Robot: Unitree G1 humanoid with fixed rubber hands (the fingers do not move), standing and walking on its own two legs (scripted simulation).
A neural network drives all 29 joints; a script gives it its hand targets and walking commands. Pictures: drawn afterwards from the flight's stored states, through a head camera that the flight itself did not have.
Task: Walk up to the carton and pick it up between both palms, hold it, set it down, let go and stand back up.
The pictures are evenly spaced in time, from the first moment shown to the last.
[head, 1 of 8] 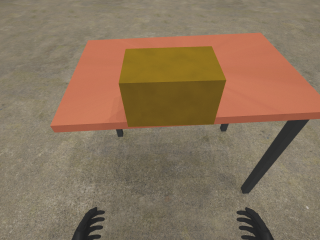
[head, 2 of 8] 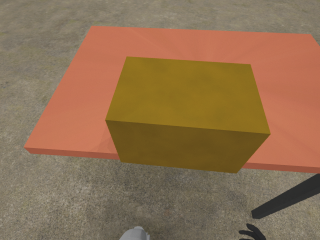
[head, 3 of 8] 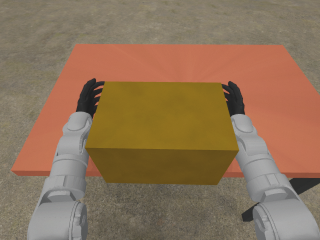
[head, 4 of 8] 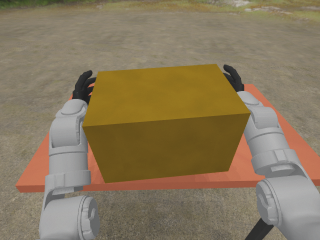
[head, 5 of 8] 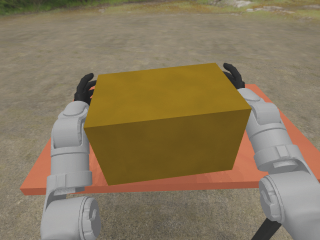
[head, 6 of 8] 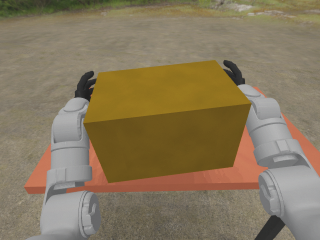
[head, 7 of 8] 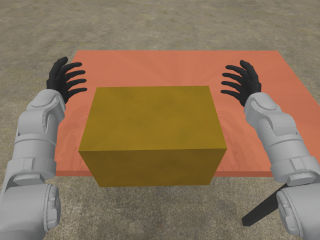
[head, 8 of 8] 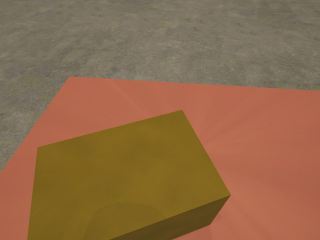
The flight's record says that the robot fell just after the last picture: no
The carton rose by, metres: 0.14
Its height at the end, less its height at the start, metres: +0.00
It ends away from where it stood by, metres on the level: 0.10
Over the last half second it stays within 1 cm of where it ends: no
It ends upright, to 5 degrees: yes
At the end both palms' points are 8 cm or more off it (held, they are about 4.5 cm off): yes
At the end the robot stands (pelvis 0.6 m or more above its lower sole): yes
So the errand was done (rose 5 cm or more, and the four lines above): no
